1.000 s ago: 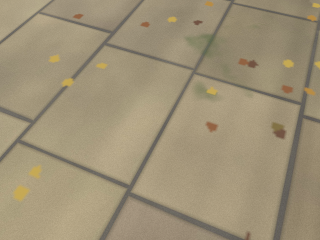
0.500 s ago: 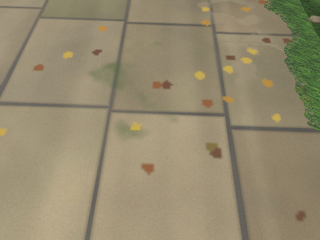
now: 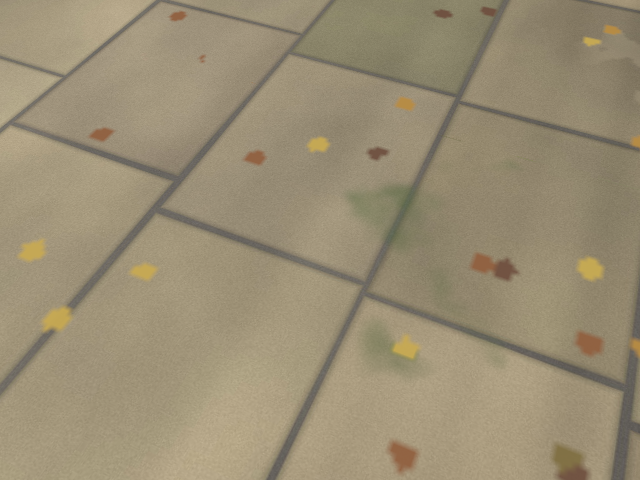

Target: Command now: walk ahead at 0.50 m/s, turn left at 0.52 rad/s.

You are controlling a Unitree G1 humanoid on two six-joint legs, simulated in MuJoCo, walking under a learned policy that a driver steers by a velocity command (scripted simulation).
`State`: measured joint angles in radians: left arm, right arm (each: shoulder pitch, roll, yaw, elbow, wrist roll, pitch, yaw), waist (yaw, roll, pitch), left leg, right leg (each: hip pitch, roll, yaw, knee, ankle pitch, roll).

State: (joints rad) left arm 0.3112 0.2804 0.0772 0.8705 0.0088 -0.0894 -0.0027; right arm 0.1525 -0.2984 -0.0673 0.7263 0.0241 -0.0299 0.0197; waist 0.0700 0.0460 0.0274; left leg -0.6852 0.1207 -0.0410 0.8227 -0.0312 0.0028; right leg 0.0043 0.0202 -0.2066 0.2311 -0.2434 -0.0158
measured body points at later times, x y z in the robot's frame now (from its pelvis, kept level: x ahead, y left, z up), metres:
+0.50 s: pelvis +0.27 +0.07 +0.01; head +0.30 +0.10 +0.45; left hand +0.41 +0.38 -0.09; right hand +0.41 -0.19 -0.09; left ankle +0.22 +0.13 -0.74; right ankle +0.50 -0.07 -0.68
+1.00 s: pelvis +0.54 +0.12 +0.00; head +0.57 +0.14 +0.45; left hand +0.41 +0.38 -0.12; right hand +0.85 +0.01 -0.08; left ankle +0.56 +0.33 -0.68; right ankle +0.55 +0.00 -0.74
